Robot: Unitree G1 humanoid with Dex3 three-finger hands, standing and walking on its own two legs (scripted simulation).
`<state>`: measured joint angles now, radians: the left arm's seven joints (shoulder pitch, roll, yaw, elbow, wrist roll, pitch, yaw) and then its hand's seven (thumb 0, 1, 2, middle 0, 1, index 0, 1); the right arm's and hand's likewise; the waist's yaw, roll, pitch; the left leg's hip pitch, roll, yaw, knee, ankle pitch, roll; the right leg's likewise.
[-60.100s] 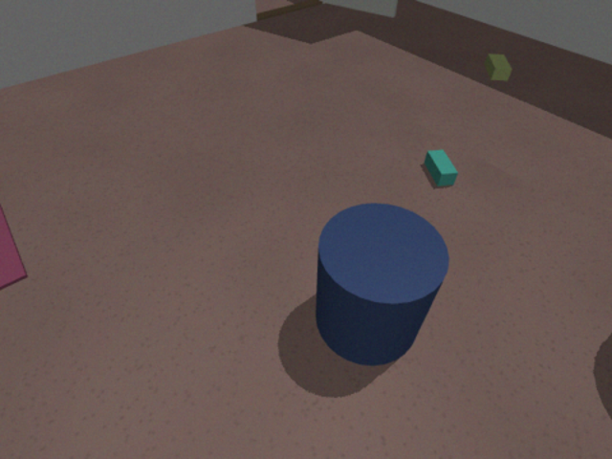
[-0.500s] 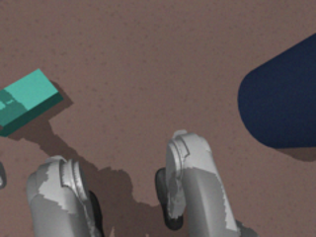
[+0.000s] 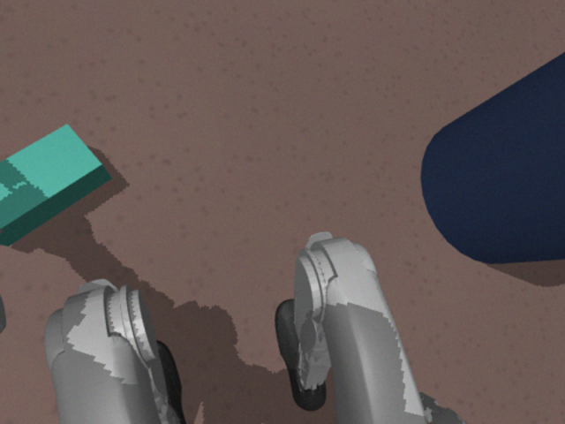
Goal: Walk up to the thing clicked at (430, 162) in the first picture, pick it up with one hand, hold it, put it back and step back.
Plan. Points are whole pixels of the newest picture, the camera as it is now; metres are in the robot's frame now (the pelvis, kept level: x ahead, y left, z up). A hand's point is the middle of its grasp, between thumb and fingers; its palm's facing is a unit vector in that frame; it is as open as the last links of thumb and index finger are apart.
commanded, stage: rise first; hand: left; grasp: from above
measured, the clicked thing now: (37, 185) +0.49 +0.31 -0.28
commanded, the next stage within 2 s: approach in 0.28 s
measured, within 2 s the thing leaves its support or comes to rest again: neither
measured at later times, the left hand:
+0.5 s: hand out of the picture +0.44 +0.35 -0.16, palm faces -0.35 -0.25 -0.90, open 14.3 cm
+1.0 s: hand (8, 147) +0.51 +0.29 -0.15, palm faces -0.33 -0.23 -0.91, open 14.4 cm
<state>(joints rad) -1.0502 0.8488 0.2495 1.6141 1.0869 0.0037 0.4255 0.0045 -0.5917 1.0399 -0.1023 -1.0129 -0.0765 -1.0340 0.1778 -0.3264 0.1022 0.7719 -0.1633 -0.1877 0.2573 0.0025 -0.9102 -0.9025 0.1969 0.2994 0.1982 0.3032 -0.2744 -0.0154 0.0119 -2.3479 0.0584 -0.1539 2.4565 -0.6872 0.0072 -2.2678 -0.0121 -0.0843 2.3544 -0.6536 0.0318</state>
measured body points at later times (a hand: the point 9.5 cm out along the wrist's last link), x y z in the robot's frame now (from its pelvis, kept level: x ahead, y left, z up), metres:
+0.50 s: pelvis +0.00 +0.00 +0.00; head +0.24 +0.07 +0.38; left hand +0.46 +0.36 -0.11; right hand +0.04 -0.27 -0.09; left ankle +0.07 +0.13 -0.28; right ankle +0.11 -0.13 -0.28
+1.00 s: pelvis +0.00 +0.00 +0.00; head +0.26 +0.03 +0.36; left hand +0.52 +0.30 -0.10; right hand -0.02 -0.26 -0.09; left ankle +0.07 +0.13 -0.28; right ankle +0.11 -0.13 -0.28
